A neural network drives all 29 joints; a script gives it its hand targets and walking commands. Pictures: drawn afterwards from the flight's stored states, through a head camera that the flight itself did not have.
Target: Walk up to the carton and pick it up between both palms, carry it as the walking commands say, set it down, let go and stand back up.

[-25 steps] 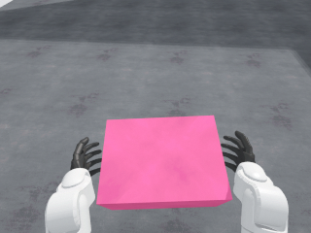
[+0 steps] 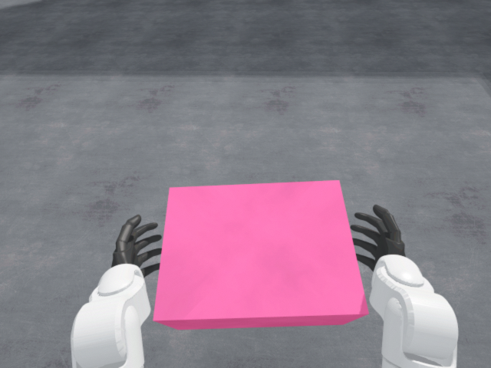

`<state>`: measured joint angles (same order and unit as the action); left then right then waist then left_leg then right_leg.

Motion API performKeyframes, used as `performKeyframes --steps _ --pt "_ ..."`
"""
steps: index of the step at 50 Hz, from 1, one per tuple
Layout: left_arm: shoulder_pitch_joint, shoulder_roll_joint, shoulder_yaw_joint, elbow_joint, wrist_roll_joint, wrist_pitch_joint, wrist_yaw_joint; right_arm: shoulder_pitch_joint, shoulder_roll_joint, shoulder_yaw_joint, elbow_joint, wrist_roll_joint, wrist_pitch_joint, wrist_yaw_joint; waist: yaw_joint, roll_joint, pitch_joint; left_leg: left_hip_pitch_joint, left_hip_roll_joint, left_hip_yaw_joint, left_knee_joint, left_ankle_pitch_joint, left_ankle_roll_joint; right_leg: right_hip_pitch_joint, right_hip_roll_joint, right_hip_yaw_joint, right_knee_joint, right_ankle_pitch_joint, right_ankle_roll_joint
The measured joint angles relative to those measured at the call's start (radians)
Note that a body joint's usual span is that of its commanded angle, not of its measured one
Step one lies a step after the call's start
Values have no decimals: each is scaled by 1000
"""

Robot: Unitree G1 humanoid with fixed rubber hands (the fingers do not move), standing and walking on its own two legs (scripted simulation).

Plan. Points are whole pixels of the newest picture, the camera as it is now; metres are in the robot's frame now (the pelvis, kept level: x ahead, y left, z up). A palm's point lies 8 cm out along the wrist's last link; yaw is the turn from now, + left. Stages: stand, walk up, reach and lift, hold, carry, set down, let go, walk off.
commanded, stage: carry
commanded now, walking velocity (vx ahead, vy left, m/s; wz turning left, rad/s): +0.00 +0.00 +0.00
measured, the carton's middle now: (256, 256) +0.31 +0.00 +0.00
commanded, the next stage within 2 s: none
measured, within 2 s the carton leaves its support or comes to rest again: neither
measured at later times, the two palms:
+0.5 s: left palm (165, 171) +0.45 +0.17 +0.06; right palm (357, 163) +0.46 -0.19 +0.06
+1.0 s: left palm (195, 110) +0.68 +0.14 +0.02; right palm (342, 103) +0.69 -0.22 +0.02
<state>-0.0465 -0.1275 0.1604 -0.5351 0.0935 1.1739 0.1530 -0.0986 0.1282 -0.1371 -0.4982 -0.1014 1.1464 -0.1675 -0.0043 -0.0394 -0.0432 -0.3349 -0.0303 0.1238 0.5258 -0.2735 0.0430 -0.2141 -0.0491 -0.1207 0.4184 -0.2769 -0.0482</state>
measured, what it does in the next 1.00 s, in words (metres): walks ahead: left foot, then right foot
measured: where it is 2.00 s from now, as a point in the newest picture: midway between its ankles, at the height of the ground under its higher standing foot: (275, 237)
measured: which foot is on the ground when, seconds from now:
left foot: up 0.00-0.02, down 0.04-0.26, up 0.28-0.42, down 0.44-0.66, up 0.68-0.86, down 0.88-1.00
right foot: down 0.00-0.10, up 0.12-0.20, down 0.22-0.44, up 0.46-0.60, down 0.62-0.92, up 0.94-1.00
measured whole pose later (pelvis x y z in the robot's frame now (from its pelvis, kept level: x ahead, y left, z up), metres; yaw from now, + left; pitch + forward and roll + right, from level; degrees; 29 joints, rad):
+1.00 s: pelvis +0.43 -0.04 -0.03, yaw +0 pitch +6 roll +1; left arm -0.02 -0.13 0.17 -0.29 0.09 1.02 0.15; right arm -0.10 0.13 -0.19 -0.22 -0.10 0.97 -0.14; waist -0.01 0.00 -0.09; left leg -0.32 -0.01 0.11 0.65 -0.38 0.05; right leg -0.29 -0.03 -0.13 0.87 -0.53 -0.01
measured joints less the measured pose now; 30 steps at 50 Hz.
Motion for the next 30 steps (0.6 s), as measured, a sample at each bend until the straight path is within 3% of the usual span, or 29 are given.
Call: performKeyframes --steps 2,7,10,14,17,19,22,23,26,28,30 --pt "0 0 0 -5 0 0 -2 0 0 0 -6 0 0 0 0 14 -6 2 9 6 -57 157 0 27 11 -1 28 -39 10" --pt "1 0 0 -5 0 9 -2 1 0 0 -6 0 10 0 0 35 -45 36 17 -3 -43 26 0 -10 10 0 150 -101 51" --pt "1 1 0 -6 0 10 -2 1 0 0 -6 0 11 0 0 55 -45 42 24 -7 -31 -15 0 -55 10 1 133 -116 66" --pt "10 1 0 -5 0 10 -2 1 1 2 -7 0 18 -1 1 55 -45 29 23 -6 49 -14 0 -19 11 2 59 -101 31" --pt "10 0 0 -5 -1 3 -3 2 0 7 -19 0 18 -8 1 14 -45 -17 1 -8 176 -83 0 16 -5 2 58 -133 10" --pt "10 0 0 -5 -1 3 -3 2 0 7 -20 0 19 -9 0 -6 -46 -35 -14 -4 165 -85 0 48 -5 0 62 -154 8" --pt "12 0 0 -5 -1 3 -3 3 0 8 -19 0 18 -9 -3 1 -46 -22 -14 24 74 45 0 44 5 -2 194 -169 20" --pt "14 0 0 -5 -1 4 -3 4 0 8 -17 0 18 -9 -4 8 -46 8 -9 23 74 -12 0 11 5 -3 309 -153 35" --pt "16 1 0 1 -1 3 -3 3 0 6 2 0 9 -7 -7 49 -55 74 20 8 74 -161 3 -95 21 -1 533 -269 57" --pt "16 1 0 0 -1 1 -3 3 1 6 2 0 7 -7 -6 64 -55 97 33 0 73 -204 3 -171 20 0 528 -288 57" --pt "20 1 0 0 -1 1 -3 4 1 7 5 0 7 -6 -6 65 -56 119 37 -8 75 -226 2 -217 20 2 415 -264 57"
